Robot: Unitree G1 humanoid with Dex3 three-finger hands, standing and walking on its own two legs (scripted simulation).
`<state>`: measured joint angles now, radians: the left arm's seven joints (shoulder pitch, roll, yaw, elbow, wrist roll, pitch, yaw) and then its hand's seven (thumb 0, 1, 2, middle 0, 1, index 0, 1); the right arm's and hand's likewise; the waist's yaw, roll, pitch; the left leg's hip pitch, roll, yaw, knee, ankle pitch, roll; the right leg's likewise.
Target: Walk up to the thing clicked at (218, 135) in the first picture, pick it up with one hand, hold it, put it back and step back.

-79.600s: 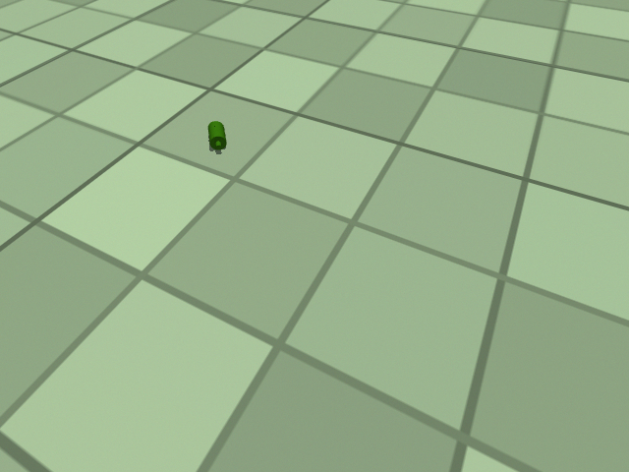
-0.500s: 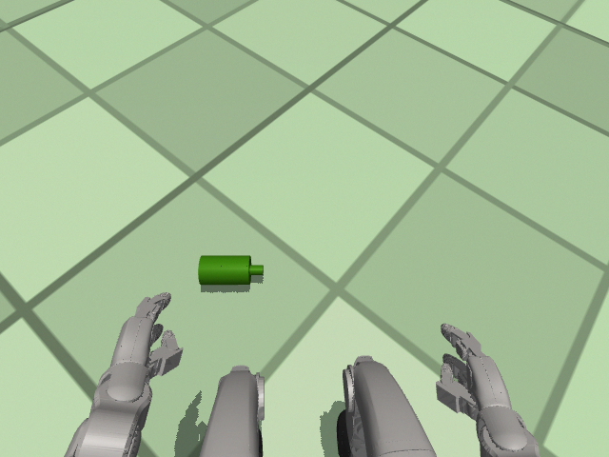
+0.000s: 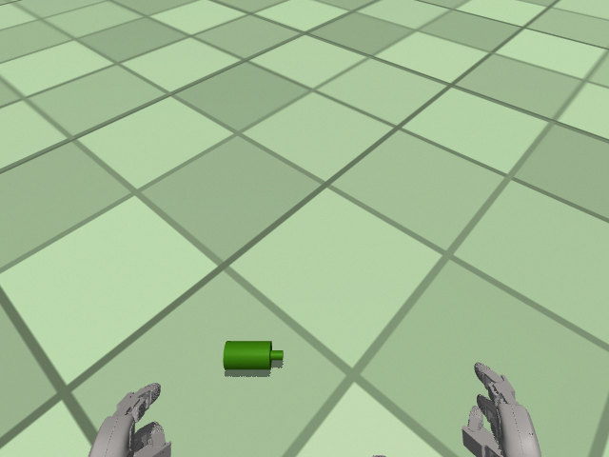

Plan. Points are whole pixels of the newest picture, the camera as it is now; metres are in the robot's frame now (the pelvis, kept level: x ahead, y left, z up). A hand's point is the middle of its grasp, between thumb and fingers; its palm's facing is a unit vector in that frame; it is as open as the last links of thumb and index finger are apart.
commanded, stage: home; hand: left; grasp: from above
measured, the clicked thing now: (254, 355) +0.54 +0.15 -0.67
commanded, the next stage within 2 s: stand in 1.94 s
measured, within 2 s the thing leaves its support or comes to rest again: neither
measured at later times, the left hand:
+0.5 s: hand (169, 456) +0.16 +0.18 -0.05, palm faces +0.05 -0.98 -0.20, open 7.4 cm
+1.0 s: hand out of the picture +0.15 +0.18 -0.05, palm faces +0.04 -0.98 -0.20, open 7.4 cm
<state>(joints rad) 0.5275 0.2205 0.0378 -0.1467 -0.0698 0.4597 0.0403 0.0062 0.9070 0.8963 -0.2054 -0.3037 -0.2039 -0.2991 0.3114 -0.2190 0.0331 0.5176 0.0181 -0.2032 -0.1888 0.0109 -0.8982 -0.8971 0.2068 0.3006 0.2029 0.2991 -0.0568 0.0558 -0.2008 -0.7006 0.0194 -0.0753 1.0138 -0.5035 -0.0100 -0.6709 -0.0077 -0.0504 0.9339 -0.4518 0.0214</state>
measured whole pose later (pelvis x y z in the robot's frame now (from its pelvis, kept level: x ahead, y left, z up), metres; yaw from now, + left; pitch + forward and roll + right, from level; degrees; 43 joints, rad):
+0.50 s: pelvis +0.00 +0.00 +0.00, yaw +0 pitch +9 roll -3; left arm 0.50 0.22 0.03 -0.12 -0.05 0.45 0.02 0.01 0.91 0.90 -0.20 -0.30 -0.20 -0.30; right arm 0.30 -0.22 0.04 0.55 0.00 -0.24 -0.18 0.01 -0.90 -0.90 0.21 0.30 0.21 0.30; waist -0.04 0.05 -0.17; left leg -0.68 0.02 -0.08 1.01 -0.50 -0.01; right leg -0.65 -0.01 -0.05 0.94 -0.45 0.02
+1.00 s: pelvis -0.01 +0.00 +0.00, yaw +0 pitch +9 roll -3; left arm 0.50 0.23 0.03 -0.13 -0.05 0.45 0.02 0.01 0.91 0.90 -0.20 -0.30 -0.20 -0.30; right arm 0.30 -0.22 0.04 0.55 0.00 -0.26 -0.18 0.01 -0.90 -0.90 0.21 0.30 0.20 0.30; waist -0.04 0.05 -0.17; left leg -0.69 0.02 -0.07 1.02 -0.50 -0.01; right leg -0.66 -0.01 -0.05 0.95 -0.45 0.02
